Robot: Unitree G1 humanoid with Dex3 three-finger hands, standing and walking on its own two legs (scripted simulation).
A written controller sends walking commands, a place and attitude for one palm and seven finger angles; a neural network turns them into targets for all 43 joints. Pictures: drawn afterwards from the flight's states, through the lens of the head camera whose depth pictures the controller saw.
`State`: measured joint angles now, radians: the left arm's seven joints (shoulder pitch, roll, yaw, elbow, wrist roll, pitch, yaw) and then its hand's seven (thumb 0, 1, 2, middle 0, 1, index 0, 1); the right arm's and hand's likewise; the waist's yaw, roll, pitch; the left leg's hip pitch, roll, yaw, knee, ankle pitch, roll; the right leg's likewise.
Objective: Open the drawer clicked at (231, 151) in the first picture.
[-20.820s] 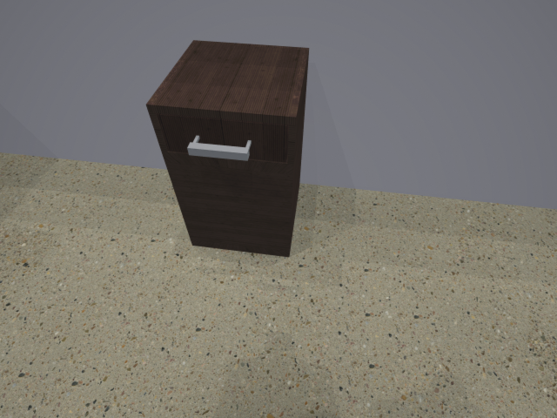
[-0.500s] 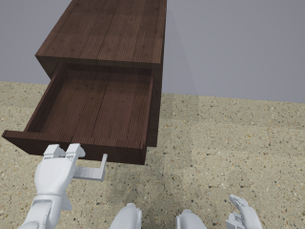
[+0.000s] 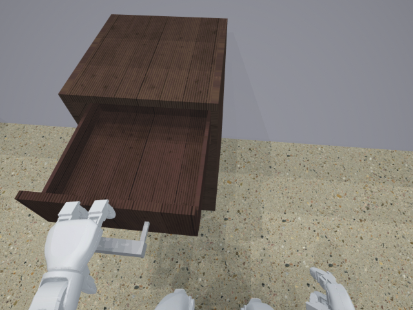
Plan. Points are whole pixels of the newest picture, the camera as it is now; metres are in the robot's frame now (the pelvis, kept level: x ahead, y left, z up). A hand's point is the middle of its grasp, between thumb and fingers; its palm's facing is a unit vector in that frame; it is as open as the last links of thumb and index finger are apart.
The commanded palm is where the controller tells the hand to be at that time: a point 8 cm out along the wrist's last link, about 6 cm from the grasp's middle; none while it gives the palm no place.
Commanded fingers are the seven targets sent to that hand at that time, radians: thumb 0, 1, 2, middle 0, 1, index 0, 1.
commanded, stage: lift the hand off the handle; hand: left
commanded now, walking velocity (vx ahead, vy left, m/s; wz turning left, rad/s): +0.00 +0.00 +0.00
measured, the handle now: (107, 234) +0.28 +0.25 -0.09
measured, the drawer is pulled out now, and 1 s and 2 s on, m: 0.30 0.30 0.30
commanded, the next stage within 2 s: draw the hand back to the body in 1.28 s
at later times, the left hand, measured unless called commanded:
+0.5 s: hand (80, 243) +0.23 +0.25 +0.01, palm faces -0.04 -0.08 -1.00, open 13.9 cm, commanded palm +0.22 +0.25 +0.06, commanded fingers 0.00 -0.50 0.30 -0.30 -1.20 -0.30 -1.20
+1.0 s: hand (73, 230) +0.24 +0.25 +0.05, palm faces -0.03 -0.07 -1.00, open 13.9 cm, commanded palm +0.22 +0.25 +0.10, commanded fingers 0.00 -0.50 0.30 -0.30 -1.20 -0.30 -1.20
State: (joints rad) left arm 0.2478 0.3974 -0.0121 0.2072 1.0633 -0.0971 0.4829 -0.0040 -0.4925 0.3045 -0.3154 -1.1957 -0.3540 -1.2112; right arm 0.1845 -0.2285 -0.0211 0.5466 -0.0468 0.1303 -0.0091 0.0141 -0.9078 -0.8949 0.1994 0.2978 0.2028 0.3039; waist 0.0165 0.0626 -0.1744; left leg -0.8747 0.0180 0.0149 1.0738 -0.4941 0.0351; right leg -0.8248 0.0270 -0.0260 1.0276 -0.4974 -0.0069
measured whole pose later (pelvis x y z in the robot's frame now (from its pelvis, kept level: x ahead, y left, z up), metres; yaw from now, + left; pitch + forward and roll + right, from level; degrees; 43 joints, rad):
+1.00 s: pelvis +0.01 -0.01 +0.03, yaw +0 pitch +10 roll -1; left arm 0.32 0.45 0.03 0.05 0.98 -0.09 0.33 0.00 -0.49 0.30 -0.31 -1.20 -0.32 -1.20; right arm 0.20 -0.23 -0.01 0.53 -0.02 0.13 0.00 0.02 -0.91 -0.90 0.20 0.30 0.20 0.30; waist 0.03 0.08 -0.14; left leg -0.61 0.02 0.02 0.85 -0.43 0.02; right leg -0.57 0.03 -0.01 0.83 -0.44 -0.02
